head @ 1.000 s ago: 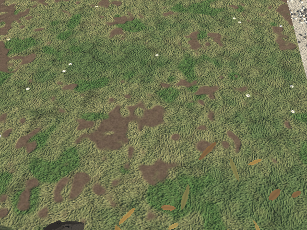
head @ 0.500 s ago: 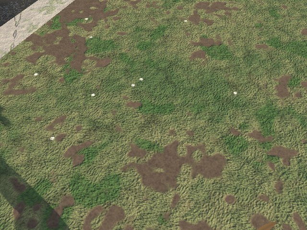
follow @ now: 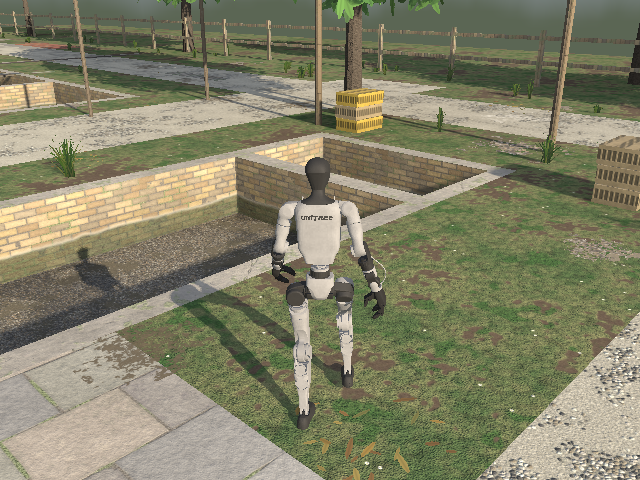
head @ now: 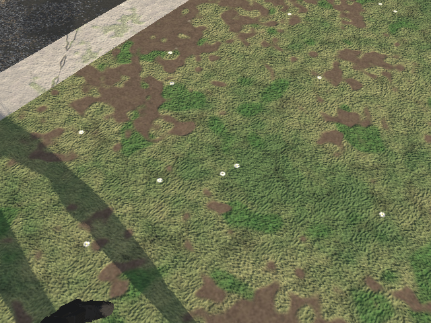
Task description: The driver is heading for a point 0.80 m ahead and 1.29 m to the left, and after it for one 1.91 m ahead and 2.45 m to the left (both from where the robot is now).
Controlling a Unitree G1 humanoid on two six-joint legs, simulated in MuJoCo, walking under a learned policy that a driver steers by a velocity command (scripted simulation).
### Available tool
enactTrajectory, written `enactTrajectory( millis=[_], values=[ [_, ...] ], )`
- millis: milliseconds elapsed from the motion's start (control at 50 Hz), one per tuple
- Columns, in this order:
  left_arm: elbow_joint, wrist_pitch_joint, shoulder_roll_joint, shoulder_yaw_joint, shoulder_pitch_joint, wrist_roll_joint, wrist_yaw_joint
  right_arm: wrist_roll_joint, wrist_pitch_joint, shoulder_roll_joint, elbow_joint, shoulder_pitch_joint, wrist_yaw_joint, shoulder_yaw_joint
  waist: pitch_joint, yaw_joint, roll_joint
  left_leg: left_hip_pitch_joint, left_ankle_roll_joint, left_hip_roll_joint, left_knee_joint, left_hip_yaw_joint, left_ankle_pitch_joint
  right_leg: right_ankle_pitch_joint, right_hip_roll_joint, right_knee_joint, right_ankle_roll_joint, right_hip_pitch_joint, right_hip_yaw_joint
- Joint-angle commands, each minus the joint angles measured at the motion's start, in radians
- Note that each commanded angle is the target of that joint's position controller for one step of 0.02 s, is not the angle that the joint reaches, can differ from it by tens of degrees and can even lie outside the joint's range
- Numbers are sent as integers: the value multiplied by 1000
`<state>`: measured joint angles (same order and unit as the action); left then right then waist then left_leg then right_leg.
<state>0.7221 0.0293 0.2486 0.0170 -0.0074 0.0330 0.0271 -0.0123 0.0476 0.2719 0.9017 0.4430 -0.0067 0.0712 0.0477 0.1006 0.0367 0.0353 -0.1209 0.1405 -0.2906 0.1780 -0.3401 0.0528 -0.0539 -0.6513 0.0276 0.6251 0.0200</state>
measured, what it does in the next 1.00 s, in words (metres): walks ahead, turning left: right foot, then left foot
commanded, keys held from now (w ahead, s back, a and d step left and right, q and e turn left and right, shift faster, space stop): w+q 1.00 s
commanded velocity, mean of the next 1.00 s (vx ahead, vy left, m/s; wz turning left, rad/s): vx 0.50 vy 0.00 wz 0.60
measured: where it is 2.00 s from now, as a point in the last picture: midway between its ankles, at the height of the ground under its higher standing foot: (37, 199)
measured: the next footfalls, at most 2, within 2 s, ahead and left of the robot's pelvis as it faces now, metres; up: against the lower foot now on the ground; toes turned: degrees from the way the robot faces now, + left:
right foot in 0.08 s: +0.23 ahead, -0.13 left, +0.00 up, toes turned +4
left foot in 0.60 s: +0.44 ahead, +0.15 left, +0.00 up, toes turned +26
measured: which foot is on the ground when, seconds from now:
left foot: down 0.00-0.08, up 0.10-0.58, down 0.60-1.00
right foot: up 0.00-0.06, down 0.08-0.62, up 0.64-1.00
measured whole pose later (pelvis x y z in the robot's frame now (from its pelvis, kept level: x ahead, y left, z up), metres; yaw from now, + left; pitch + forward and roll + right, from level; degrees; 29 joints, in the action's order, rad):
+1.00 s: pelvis +0.51 +0.13 +0.01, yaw +35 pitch +2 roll +0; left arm 0.69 0.01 0.27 0.03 -0.09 0.04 0.03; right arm -0.01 0.05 0.28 0.82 0.43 0.01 0.06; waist 0.03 0.07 0.04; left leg -0.04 -0.12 0.15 -0.29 0.14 -0.26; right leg 0.08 -0.10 -0.76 0.05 0.67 0.03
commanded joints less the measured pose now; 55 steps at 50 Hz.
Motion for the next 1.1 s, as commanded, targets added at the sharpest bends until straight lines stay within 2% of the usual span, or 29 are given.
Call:
enactTrajectory(
  millis=[20,40,60,80,100,120,140,160,180,220,280,360,420,500,540,580,600,620,640,660,680,700,720,760,820,900,1020,1060,1100],
  values=[
    [-82,32,122,28,10,-9,-8,-6,11,186,-64,-30,-13,40,-21,-75,-132,-37,-54,-261,-83,172,746,50,57,114,-40,-169,-9],
    [-47,38,152,40,-103,-10,-18,-7,16,198,-74,-57,-8,43,-75,-122,-125,-67,-31,-238,-189,165,848,89,87,127,-57,-326,-20],
    [-11,51,179,52,-252,-7,-31,1,23,197,-79,-79,3,42,-156,-202,-78,-132,-8,-179,-384,122,818,56,60,190,-82,-531,-8],
    [-6,57,249,68,-408,19,-50,12,31,116,-111,-63,12,20,-307,-247,24,-266,10,-116,-664,63,511,274,-165,213,-125,-766,216],
    [-18,45,328,85,-372,36,-50,42,24,27,-138,81,10,3,-403,-143,276,-567,40,37,-923,-36,-240,312,-424,334,-243,-953,700],
    [-28,31,242,77,-304,15,-44,1,8,123,-108,55,1,11,-306,-126,130,-660,29,-62,-1014,-39,-168,480,-391,372,-251,-833,758],
    [-38,30,151,55,-235,4,-41,-9,2,136,-110,-23,8,16,-152,-119,24,-659,34,-106,-991,-57,-62,474,-339,395,-225,-676,572],
    [-31,32,109,44,-204,5,-37,-9,-2,121,-116,-65,17,13,-81,-110,-12,-637,41,-139,-945,-72,-6,342,-283,415,-202,-578,418],
    [-18,37,102,40,-214,4,-38,-16,-10,108,-120,-80,27,12,-55,-104,28,-614,48,-163,-912,-80,12,229,-242,430,-180,-526,306],
    [12,56,102,40,-249,-6,-35,-23,-33,90,-126,-79,45,8,-43,-89,72,-581,58,-179,-894,-98,31,78,-208,456,-168,-473,180],
    [34,78,114,48,-283,-17,-25,-24,-47,71,-165,-156,61,1,-32,-88,63,-665,68,-199,-869,-109,93,-41,-219,490,-185,-496,78],
    [61,76,116,52,-325,-14,-24,-22,-44,53,-218,-293,75,-10,0,-108,49,-746,87,-211,-728,-141,223,-121,-197,507,-181,-532,-56],
    [74,74,128,55,-343,-15,-25,-20,-37,29,-252,-394,88,-26,17,-131,48,-690,80,-209,-535,-199,321,-157,-179,498,-161,-538,-145],
    [102,59,162,64,-401,-15,-35,-29,-37,34,-293,-484,96,-30,38,-155,46,-646,38,-189,-383,-270,248,-260,-216,458,-145,-638,-197],
    [116,44,185,67,-415,-13,-42,-36,-38,46,-298,-471,88,-24,16,-141,58,-581,3,-139,-337,-307,143,-514,-226,354,-132,-697,-235],
    [121,25,215,72,-419,-12,-47,-41,-31,75,-263,-332,74,-6,-80,-77,68,-406,-45,-58,-291,-326,56,-757,-227,99,-124,-714,-264],
    [110,18,215,69,-406,-15,-47,-48,-22,103,-207,-162,60,13,-177,1,24,-181,-78,-34,-214,-303,96,-662,-206,-133,-100,-616,-288],
    [61,22,156,53,-424,-23,-39,-57,-23,206,-185,-40,42,45,-303,35,-114,129,-153,-251,-177,4,-73,-261,-160,-454,-58,-317,-291],
    [-17,28,112,49,-384,-18,-24,-18,-33,295,-210,-79,34,67,-370,-20,-289,308,-271,-487,-41,542,3,491,50,-766,0,43,-182],
    [-43,34,171,57,-262,-7,-22,-5,-42,272,-210,-43,24,65,-310,35,-125,282,-266,-471,-12,478,170,424,16,-793,-6,153,-24],
    [-49,44,137,45,-241,-21,-19,0,-40,226,-188,-79,14,53,-188,-4,-89,167,-248,-448,-20,327,295,339,-32,-735,-15,160,-9],
    [-30,48,128,41,-268,-20,-21,3,-33,173,-180,-118,11,38,-103,-57,-42,21,-202,-392,-7,230,420,304,-66,-620,-19,92,-8],
    [-29,36,128,42,-277,-3,-21,7,-24,147,-181,-154,7,29,-71,-98,-42,-72,-175,-339,6,169,478,306,-82,-555,-12,30,2],
    [-13,1,123,42,-326,19,-15,9,-6,125,-192,-187,12,18,-83,-137,-60,-161,-168,-290,33,114,527,298,-78,-501,5,-57,-6],
    [-35,-18,103,39,-266,16,-8,8,8,154,-173,-139,18,27,-59,-128,-61,-208,-167,-256,78,101,462,208,-67,-403,25,-24,-23],
    [-86,-17,101,36,-97,12,-7,9,9,155,-148,-53,18,29,-9,-70,-82,-158,-142,-243,94,130,398,56,-54,-224,35,69,-14],
    [-149,4,102,25,70,-1,1,0,9,173,-127,42,4,35,-1,-8,-99,-38,-118,-257,4,180,538,-4,10,-17,13,58,-10],
    [-153,13,117,27,48,-5,-1,-3,8,187,-132,22,-4,38,-3,-30,-114,-41,-89,-267,-33,208,575,27,29,52,-7,-37,2],
    [-116,21,148,40,-86,-7,-15,-5,10,205,-146,-39,-3,41,-40,-100,-124,-111,-43,-247,-131,207,703,107,74,109,-38,-273,-12]
  ],
)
